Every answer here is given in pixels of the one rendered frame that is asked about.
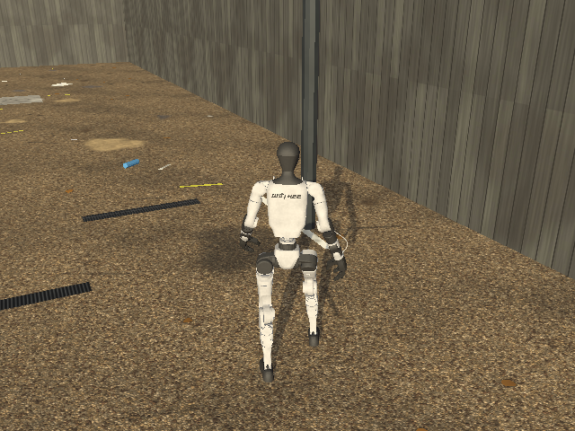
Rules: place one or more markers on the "robot left forearm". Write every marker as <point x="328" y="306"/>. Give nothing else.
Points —
<point x="246" y="231"/>

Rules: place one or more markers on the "left robot upper arm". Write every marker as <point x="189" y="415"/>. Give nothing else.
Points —
<point x="258" y="190"/>

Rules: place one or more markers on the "left robot thigh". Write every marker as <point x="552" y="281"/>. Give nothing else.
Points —
<point x="264" y="274"/>

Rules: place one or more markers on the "right robot hand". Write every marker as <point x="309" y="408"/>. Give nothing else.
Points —
<point x="342" y="266"/>

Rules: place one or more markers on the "left robot hand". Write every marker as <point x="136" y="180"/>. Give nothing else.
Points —
<point x="246" y="247"/>

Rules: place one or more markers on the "robot right forearm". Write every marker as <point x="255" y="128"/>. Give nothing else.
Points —
<point x="333" y="243"/>

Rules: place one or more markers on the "right robot upper arm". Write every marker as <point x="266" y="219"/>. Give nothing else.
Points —
<point x="320" y="205"/>

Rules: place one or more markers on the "left robot shin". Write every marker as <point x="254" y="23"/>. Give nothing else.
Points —
<point x="266" y="337"/>

